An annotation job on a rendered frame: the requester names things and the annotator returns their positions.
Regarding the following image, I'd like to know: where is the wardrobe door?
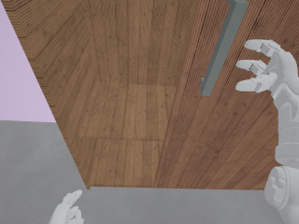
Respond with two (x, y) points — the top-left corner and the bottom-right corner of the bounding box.
(153, 0), (299, 190)
(259, 177), (268, 185)

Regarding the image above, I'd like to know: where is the robot left hand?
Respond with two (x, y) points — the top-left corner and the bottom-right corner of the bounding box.
(49, 189), (84, 224)

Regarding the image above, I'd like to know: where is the robot right hand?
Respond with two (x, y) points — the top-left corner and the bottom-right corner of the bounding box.
(235, 39), (298, 93)

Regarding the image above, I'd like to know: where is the robot right forearm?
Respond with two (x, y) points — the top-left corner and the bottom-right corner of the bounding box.
(271, 76), (299, 170)

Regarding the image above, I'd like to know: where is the right robot upper arm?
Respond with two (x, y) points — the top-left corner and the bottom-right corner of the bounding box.
(264, 165), (299, 224)

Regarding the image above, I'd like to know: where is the handle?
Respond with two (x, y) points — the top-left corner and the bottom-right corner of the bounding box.
(200, 0), (249, 96)

